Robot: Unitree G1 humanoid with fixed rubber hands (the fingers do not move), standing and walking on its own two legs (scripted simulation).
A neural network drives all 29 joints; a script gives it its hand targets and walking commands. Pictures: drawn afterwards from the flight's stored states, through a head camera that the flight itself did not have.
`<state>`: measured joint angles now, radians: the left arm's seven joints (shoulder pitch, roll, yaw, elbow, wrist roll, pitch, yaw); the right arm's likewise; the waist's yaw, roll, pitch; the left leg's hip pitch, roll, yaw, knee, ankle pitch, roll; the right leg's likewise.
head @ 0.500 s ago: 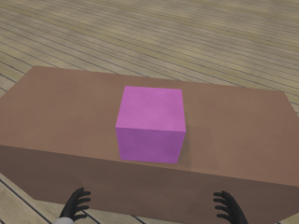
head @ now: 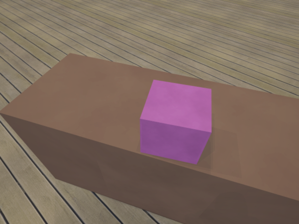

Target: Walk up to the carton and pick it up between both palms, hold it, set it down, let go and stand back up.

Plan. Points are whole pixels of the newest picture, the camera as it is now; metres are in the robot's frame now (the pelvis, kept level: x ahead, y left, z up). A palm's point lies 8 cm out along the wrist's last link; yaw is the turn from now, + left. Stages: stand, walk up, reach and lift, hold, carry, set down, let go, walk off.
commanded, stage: stand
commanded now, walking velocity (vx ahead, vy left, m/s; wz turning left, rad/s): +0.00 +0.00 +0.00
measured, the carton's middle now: (174, 121) +0.45 -0.07 +0.00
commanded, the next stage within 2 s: none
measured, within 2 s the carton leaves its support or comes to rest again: neither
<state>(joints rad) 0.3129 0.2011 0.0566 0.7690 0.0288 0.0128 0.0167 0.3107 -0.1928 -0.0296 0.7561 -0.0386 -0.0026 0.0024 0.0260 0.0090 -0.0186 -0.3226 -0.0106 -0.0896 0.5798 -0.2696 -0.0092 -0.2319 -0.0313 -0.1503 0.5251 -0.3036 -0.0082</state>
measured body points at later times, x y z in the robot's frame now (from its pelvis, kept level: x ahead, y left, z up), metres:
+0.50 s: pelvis +0.00 -0.01 +0.00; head +0.00 +0.00 +0.45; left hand +0.01 +0.24 -0.15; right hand +0.05 -0.25 -0.14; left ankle +0.02 +0.12 -0.73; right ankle -0.02 -0.11 -0.73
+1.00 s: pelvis +0.00 -0.02 +0.01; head +0.00 -0.01 +0.46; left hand -0.03 +0.20 -0.16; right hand +0.02 -0.24 -0.15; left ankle +0.02 +0.12 -0.73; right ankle -0.02 -0.11 -0.73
